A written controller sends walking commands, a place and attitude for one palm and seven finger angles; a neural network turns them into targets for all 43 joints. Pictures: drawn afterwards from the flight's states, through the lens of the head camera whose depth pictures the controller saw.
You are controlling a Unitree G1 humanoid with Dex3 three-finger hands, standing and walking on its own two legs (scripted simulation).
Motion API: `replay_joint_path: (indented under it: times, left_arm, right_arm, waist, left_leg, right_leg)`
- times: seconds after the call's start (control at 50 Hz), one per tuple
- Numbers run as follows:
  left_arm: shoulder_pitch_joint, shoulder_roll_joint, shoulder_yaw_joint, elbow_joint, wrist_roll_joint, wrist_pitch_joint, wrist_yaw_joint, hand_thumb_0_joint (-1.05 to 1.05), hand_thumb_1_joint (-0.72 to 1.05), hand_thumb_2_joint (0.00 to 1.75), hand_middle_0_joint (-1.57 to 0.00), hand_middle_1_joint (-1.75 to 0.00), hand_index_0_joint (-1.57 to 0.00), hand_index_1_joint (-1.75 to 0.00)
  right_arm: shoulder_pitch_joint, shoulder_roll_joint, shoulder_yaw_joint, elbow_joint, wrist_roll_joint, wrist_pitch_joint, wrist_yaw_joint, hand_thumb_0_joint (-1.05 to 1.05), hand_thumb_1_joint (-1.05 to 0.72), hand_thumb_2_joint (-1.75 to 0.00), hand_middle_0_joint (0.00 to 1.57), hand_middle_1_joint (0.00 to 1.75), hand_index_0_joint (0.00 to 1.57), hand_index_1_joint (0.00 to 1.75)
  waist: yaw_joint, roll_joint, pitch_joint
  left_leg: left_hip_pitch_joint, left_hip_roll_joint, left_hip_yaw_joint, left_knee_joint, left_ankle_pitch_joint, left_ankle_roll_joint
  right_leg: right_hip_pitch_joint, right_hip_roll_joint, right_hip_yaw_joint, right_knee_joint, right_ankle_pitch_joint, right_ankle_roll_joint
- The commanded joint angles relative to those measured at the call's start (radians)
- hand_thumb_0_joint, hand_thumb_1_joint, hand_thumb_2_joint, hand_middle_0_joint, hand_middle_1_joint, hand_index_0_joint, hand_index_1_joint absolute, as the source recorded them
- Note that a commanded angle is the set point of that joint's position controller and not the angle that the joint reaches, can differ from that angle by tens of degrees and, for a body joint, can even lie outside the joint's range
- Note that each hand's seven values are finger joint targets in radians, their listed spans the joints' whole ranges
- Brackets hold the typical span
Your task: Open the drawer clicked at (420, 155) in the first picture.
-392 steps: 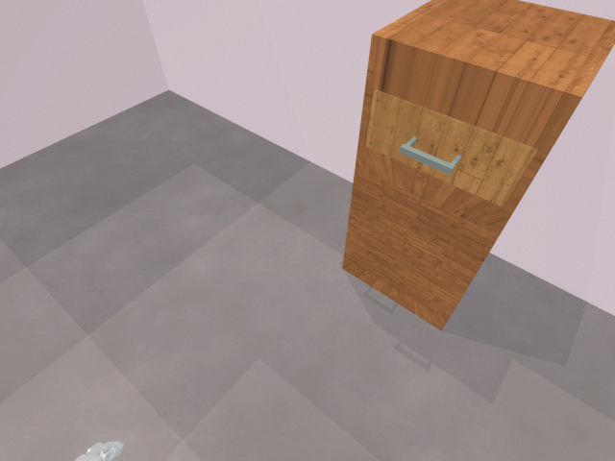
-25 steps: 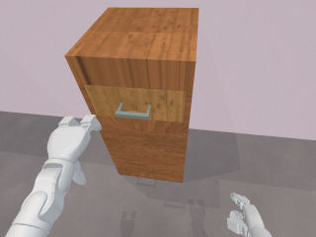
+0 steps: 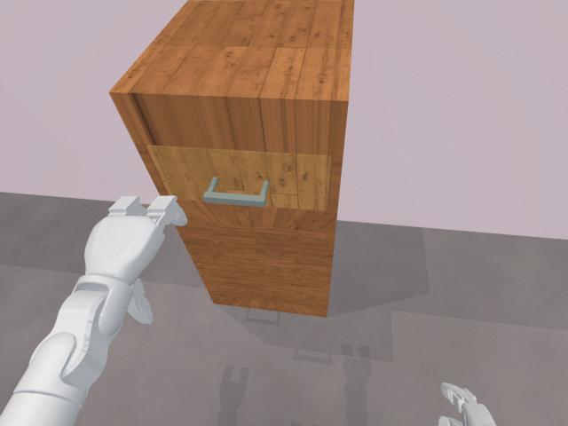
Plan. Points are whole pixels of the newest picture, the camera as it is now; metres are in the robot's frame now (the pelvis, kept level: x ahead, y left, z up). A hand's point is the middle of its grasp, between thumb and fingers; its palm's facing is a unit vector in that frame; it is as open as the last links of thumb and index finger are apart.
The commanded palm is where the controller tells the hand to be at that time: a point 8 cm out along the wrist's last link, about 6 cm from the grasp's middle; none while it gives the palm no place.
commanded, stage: move the hooked fingers above the handle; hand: left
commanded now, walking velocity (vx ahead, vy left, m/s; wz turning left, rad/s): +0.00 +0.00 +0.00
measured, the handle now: (237, 191) +0.56 +0.19 -0.07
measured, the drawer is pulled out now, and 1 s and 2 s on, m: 0.00 0.00 0.00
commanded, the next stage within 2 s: none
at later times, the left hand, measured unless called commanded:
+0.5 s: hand (178, 240) +0.35 +0.21 +0.05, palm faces -0.01 -0.06 -1.00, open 13.8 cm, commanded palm +0.34 +0.22 +0.11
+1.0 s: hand (201, 219) +0.42 +0.21 +0.02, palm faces -0.05 -0.04 -1.00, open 13.8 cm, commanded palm +0.41 +0.21 +0.08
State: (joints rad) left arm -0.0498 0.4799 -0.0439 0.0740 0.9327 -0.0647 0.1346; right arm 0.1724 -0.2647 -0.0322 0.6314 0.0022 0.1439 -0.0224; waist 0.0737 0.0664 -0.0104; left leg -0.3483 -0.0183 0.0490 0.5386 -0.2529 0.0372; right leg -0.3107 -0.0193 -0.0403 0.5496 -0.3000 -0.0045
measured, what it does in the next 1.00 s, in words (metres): stands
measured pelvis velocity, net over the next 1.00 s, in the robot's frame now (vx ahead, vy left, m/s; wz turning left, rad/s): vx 0.01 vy -0.01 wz -0.01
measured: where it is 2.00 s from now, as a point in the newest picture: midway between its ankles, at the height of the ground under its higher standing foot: outside the picture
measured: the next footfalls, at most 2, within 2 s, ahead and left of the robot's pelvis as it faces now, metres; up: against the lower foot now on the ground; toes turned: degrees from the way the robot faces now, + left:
none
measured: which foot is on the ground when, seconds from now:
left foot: down 0.00-1.00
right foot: down 0.00-1.00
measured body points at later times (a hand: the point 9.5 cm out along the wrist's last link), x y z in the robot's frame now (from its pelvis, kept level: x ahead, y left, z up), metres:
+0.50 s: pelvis +0.00 -0.01 -0.01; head +0.04 -0.04 +0.44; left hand +0.35 +0.22 +0.10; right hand +0.17 -0.25 -0.13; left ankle +0.01 +0.10 -0.73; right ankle -0.01 -0.12 -0.73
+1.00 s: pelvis +0.01 -0.01 -0.02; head +0.07 -0.03 +0.43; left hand +0.42 +0.21 +0.07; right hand +0.10 -0.28 -0.15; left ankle +0.01 +0.10 -0.73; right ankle -0.01 -0.12 -0.73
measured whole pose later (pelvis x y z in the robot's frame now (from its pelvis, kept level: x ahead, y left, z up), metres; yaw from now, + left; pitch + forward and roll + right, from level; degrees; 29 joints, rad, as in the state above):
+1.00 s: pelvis +0.01 -0.01 -0.02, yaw -1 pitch +12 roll +0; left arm -0.50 0.43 -0.09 0.70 1.04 -0.09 0.24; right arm 0.27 -0.25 -0.07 0.66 0.01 0.16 -0.03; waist -0.01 0.04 -0.10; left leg -0.57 0.00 0.05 0.69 -0.33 0.03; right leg -0.53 0.00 -0.04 0.69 -0.37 -0.02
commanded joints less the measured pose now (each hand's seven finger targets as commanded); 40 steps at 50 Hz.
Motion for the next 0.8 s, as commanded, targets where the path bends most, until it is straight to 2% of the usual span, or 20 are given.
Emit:
replay_joint_path:
  times: [0.0,0.06,0.1,0.14,0.18,0.24,0.26,0.32,0.38,0.44,0.48,0.52,0.54,0.58,0.62,0.64,0.66,0.68,0.7,0.78]
  left_arm:
    - [-0.276,0.194,0.12,-0.172,0.001,0.04,0.047,0.0,-0.5,0.3,-0.3,-1.2,-0.3,-1.2]
    - [-0.268,0.196,0.109,-0.186,-0.001,0.052,0.025,0.0,-0.5,0.3,-0.3,-1.2,-0.3,-1.2]
    - [-0.269,0.189,0.103,-0.155,-0.004,0.053,0.01,0.0,-0.5,0.3,-0.3,-1.2,-0.3,-1.2]
    - [-0.327,0.183,0.095,-0.101,-0.002,0.047,-0.002,0.0,-0.5,0.3,-0.3,-1.2,-0.3,-1.2]
    - [-0.392,0.176,0.075,-0.071,0.008,0.031,-0.002,0.0,-0.5,0.3,-0.3,-1.2,-0.3,-1.2]
    - [-0.426,0.211,0.107,-0.055,0.026,0.005,0.011,0.0,-0.5,0.3,-0.3,-1.2,-0.3,-1.2]
    - [-0.462,0.179,0.07,-0.034,0.027,0.001,0.014,0.0,-0.5,0.3,-0.3,-1.2,-0.3,-1.2]
    - [-0.514,0.187,0.081,0.03,0.034,-0.009,0.031,0.0,-0.5,0.3,-0.3,-1.2,-0.3,-1.2]
    - [-0.57,0.165,0.056,0.069,0.045,-0.008,0.046,0.0,-0.5,0.3,-0.3,-1.2,-0.3,-1.2]
    - [-0.563,0.186,0.081,0.132,0.051,0.001,0.057,0.0,-0.5,0.3,-0.3,-1.2,-0.3,-1.2]
    - [-0.565,0.18,0.075,0.148,0.05,0.004,0.062,0.0,-0.5,0.3,-0.3,-1.2,-0.3,-1.2]
    - [-0.598,0.174,0.066,0.183,0.053,0.006,0.066,0.0,-0.5,0.3,-0.3,-1.2,-0.3,-1.2]
    - [-0.606,0.193,0.085,0.195,0.055,0.004,0.066,0.0,-0.5,0.3,-0.3,-1.2,-0.3,-1.2]
    - [-0.595,0.18,0.076,0.199,0.057,-0.002,0.072,0.0,-0.5,0.3,-0.3,-1.2,-0.3,-1.2]
    - [-0.617,0.197,0.093,0.199,0.06,-0.013,0.081,0.0,-0.5,0.3,-0.3,-1.2,-0.3,-1.2]
    - [-0.604,0.201,0.102,0.219,0.062,-0.012,0.084,0.0,-0.5,0.3,-0.3,-1.2,-0.3,-1.2]
    - [-0.629,0.193,0.091,0.239,0.062,-0.013,0.088,0.0,-0.5,0.3,-0.3,-1.2,-0.3,-1.2]
    - [-0.65,0.179,0.076,0.252,0.063,-0.014,0.092,0.0,-0.5,0.3,-0.3,-1.2,-0.3,-1.2]
    - [-0.666,0.199,0.092,0.272,0.069,-0.015,0.097,0.0,-0.5,0.3,-0.3,-1.2,-0.3,-1.2]
    - [-0.72,0.191,0.081,0.289,0.087,-0.025,0.119,0.0,-0.5,0.3,-0.3,-1.2,-0.3,-1.2]
  right_arm:
    - [-0.127,-0.093,-0.029,-0.153,0.005,-0.046,-0.003,0.0,-0.9,-0.9,0.2,0.3,0.2,0.3]
    - [-0.135,-0.094,-0.025,-0.162,0.004,-0.046,-0.006,0.0,-0.9,-0.9,0.2,0.3,0.2,0.3]
    - [-0.132,-0.093,-0.021,-0.157,0.004,-0.043,-0.011,0.0,-0.9,-0.9,0.2,0.3,0.2,0.3]
    - [-0.123,-0.097,-0.019,-0.148,0.006,-0.045,-0.017,0.0,-0.9,-0.9,0.2,0.3,0.2,0.3]
    - [-0.112,-0.092,-0.018,-0.142,0.005,-0.048,-0.022,0.0,-0.9,-0.9,0.2,0.3,0.2,0.3]
    - [-0.101,-0.093,-0.023,-0.138,0.0,-0.051,-0.026,0.0,-0.9,-0.9,0.2,0.3,0.2,0.3]
    - [-0.097,-0.086,-0.02,-0.133,0.002,-0.051,-0.025,0.0,-0.9,-0.9,0.2,0.3,0.2,0.3]
    - [-0.075,-0.089,-0.028,-0.12,0.002,-0.052,-0.028,0.0,-0.9,-0.9,0.2,0.3,0.2,0.3]
    - [-0.057,-0.09,-0.035,-0.115,0.002,-0.05,-0.026,0.0,-0.9,-0.9,0.2,0.3,0.2,0.3]
    - [-0.039,-0.097,-0.041,-0.112,0.002,-0.043,-0.024,0.0,-0.9,-0.9,0.2,0.3,0.2,0.3]
    - [-0.028,-0.097,-0.044,-0.113,0.004,-0.039,-0.024,0.0,-0.9,-0.9,0.2,0.3,0.2,0.3]
    - [-0.016,-0.099,-0.047,-0.108,0.006,-0.035,-0.024,0.0,-0.9,-0.9,0.2,0.3,0.2,0.3]
    - [-0.006,-0.106,-0.05,-0.107,0.005,-0.034,-0.024,0.0,-0.9,-0.9,0.2,0.3,0.2,0.3]
    - [0.003,-0.104,-0.055,-0.112,0.005,-0.03,-0.023,0.0,-0.9,-0.9,0.2,0.3,0.2,0.3]
    - [0.023,-0.107,-0.063,-0.104,0.004,-0.029,-0.022,0.0,-0.9,-0.9,0.2,0.3,0.2,0.3]
    - [0.026,-0.109,-0.063,-0.106,0.003,-0.027,-0.022,0.0,-0.9,-0.9,0.2,0.3,0.2,0.3]
    - [0.034,-0.11,-0.064,-0.102,0.006,-0.026,-0.023,0.0,-0.9,-0.9,0.2,0.3,0.2,0.3]
    - [0.043,-0.11,-0.066,-0.095,0.007,-0.027,-0.022,0.0,-0.9,-0.9,0.2,0.3,0.2,0.3]
    - [0.052,-0.113,-0.068,-0.09,0.007,-0.026,-0.022,0.0,-0.9,-0.9,0.2,0.3,0.2,0.3]
    - [0.08,-0.112,-0.079,-0.081,0.004,-0.022,-0.019,0.0,-0.9,-0.9,0.2,0.3,0.2,0.3]
  waist:
    - [0.001,-0.027,-0.261]
    - [0.002,-0.031,-0.276]
    - [-0.007,-0.063,-0.247]
    - [-0.02,-0.095,-0.205]
    - [-0.025,-0.08,-0.209]
    - [-0.014,-0.05,-0.274]
    - [-0.026,-0.029,-0.257]
    - [-0.032,-0.061,-0.277]
    - [-0.042,-0.046,-0.301]
    - [-0.033,-0.067,-0.326]
    - [-0.032,-0.054,-0.35]
    - [-0.043,-0.081,-0.339]
    - [-0.044,-0.086,-0.35]
    - [-0.038,-0.075,-0.377]
    - [-0.041,-0.072,-0.399]
    - [-0.04,-0.083,-0.399]
    - [-0.052,-0.088,-0.377]
    - [-0.061,-0.084,-0.375]
    - [-0.062,-0.078,-0.369]
    - [-0.069,-0.029,-0.431]
  left_leg:
    - [0.145,-0.01,-0.041,-0.07,0.204,-0.002]
    - [0.154,-0.01,-0.039,-0.071,0.22,0.001]
    - [0.143,-0.011,-0.037,-0.072,0.207,0.003]
    - [0.122,-0.011,-0.034,-0.068,0.179,0.005]
    - [0.123,-0.016,-0.031,-0.061,0.158,0.006]
    - [0.13,-0.022,-0.03,-0.038,0.193,0.007]
    - [0.124,-0.022,-0.033,-0.038,0.175,0.004]
    - [0.111,-0.023,-0.027,-0.015,0.201,0.007]
    - [0.104,-0.022,-0.028,0.004,0.21,0.006]
    - [0.081,-0.024,-0.027,0.015,0.223,0.007]
    - [0.07,-0.025,-0.023,0.023,0.238,0.009]
    - [0.055,-0.023,-0.021,0.03,0.239,0.011]
    - [0.046,-0.023,-0.022,0.033,0.242,0.01]
    - [0.046,-0.024,-0.018,0.04,0.26,0.012]
    - [0.047,-0.023,-0.018,0.051,0.294,0.012]
    - [0.033,-0.025,-0.021,0.055,0.296,0.013]
    - [0.023,-0.023,-0.018,0.058,0.282,0.014]
    - [0.025,-0.022,-0.017,0.062,0.276,0.014]
    - [0.019,-0.021,-0.017,0.064,0.266,0.014]
    - [0.039,-0.02,-0.018,0.089,0.316,0.011]
  right_leg:
    - [0.052,0.042,0.018,-0.071,0.164,-0.034]
    - [0.075,0.039,0.024,-0.074,0.187,-0.032]
    - [0.062,0.041,0.021,-0.079,0.185,-0.029]
    - [0.034,0.044,0.021,-0.087,0.164,-0.027]
    - [0.014,0.042,0.023,-0.083,0.146,-0.027]
    - [0.031,0.044,0.032,-0.067,0.186,-0.03]
    - [0.007,0.04,0.025,-0.063,0.164,-0.031]
    - [-0.001,0.044,0.027,-0.046,0.207,-0.031]
    - [-0.022,0.045,0.025,-0.027,0.214,-0.032]
    - [-0.004,0.046,0.031,-0.017,0.244,-0.032]
    - [0.008,0.043,0.033,-0.004,0.271,-0.033]
    - [-0.004,0.044,0.033,0.001,0.283,-0.031]
    - [0.002,0.047,0.034,0.005,0.283,-0.031]
    - [0.012,0.045,0.037,0.014,0.312,-0.031]
    - [0.015,0.047,0.037,0.029,0.349,-0.032]
    - [0.018,0.049,0.036,0.03,0.349,-0.033]
    - [-0.001,0.047,0.036,0.03,0.345,-0.031]
    - [-0.019,0.049,0.034,0.031,0.338,-0.03]
    - [-0.03,0.05,0.035,0.031,0.324,-0.031]
    - [-0.047,0.054,0.034,0.057,0.35,-0.036]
